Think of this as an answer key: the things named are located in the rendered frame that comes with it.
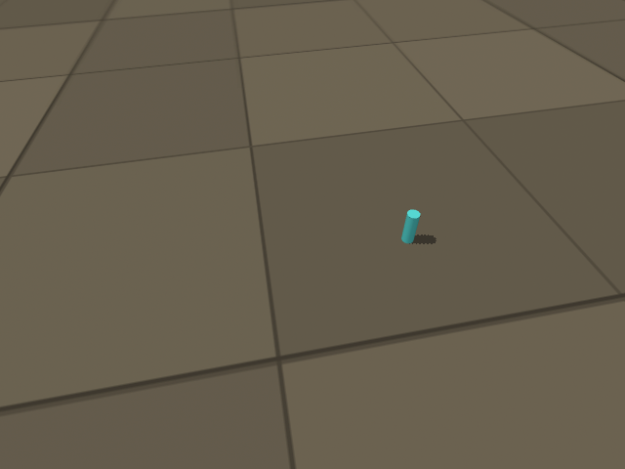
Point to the can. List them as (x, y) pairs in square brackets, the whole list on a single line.
[(410, 226)]

